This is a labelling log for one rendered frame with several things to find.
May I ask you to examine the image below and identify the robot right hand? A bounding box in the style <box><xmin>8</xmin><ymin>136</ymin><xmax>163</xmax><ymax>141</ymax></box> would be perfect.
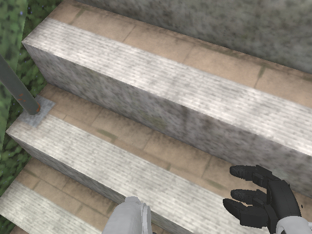
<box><xmin>222</xmin><ymin>165</ymin><xmax>303</xmax><ymax>234</ymax></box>

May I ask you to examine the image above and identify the robot left thigh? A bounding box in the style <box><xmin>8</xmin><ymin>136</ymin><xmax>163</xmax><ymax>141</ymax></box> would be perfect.
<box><xmin>101</xmin><ymin>201</ymin><xmax>152</xmax><ymax>234</ymax></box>

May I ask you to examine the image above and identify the robot right forearm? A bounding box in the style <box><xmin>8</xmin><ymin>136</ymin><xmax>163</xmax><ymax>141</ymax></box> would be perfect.
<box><xmin>276</xmin><ymin>215</ymin><xmax>312</xmax><ymax>234</ymax></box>

